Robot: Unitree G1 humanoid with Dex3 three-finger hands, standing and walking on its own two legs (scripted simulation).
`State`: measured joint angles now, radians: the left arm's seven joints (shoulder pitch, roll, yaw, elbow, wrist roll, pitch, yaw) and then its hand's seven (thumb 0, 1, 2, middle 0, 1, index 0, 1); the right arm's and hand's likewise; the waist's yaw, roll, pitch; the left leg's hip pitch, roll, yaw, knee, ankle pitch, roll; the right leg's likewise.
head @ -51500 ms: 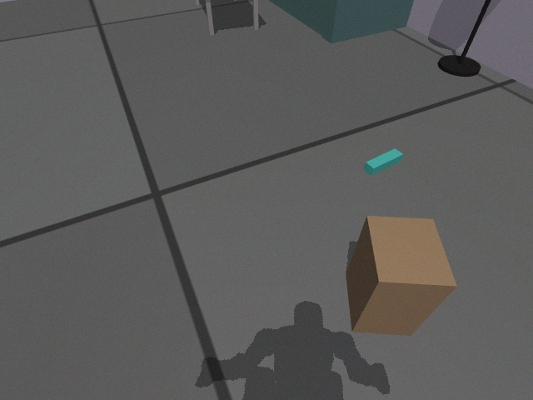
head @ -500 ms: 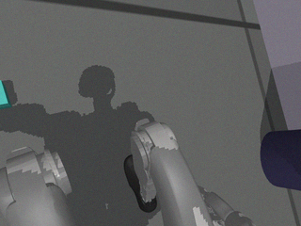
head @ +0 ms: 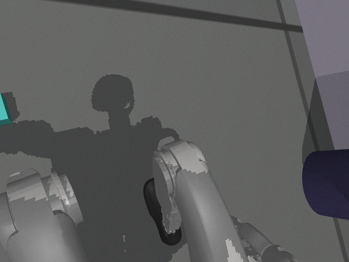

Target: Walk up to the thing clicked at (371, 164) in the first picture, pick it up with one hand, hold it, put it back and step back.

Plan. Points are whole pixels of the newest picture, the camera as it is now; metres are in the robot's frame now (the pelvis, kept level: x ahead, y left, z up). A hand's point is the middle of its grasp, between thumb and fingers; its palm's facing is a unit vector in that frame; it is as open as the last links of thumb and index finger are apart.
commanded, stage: close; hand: left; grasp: from above
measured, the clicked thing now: out of the picture +0.43 +0.37 -0.27
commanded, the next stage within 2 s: settle in 1.36 s
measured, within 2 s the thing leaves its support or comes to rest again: leaves its support in 1.72 s
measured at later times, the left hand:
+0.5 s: hand out of the picture +0.40 +0.36 -0.25, palm faces -0.45 -0.17 -0.87, open 11.2 cm
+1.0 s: hand out of the picture +0.41 +0.36 -0.25, palm faces -0.42 -0.16 -0.89, open 9.4 cm
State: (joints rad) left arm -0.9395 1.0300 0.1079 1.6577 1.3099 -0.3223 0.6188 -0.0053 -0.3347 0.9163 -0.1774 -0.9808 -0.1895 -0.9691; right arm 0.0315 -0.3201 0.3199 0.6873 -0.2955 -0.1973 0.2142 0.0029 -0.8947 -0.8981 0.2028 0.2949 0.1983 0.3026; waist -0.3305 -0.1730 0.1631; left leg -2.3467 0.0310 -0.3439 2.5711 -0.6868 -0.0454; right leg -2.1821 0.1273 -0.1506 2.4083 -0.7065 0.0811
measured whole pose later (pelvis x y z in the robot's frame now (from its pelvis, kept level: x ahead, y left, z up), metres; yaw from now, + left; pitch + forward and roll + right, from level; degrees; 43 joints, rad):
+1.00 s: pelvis +0.00 +0.00 +0.00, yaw +0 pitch +24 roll -15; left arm -0.95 1.05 0.12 1.67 1.29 -0.28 0.60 -0.01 0.14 0.58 -0.54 -0.74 -0.58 -0.71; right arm 0.03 -0.34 0.32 0.68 -0.29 -0.22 0.22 0.00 -0.90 -0.90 0.20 0.29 0.20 0.30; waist -0.34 -0.17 0.17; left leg -2.36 0.03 -0.34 2.58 -0.68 -0.03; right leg -2.19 0.12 -0.15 2.41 -0.70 0.08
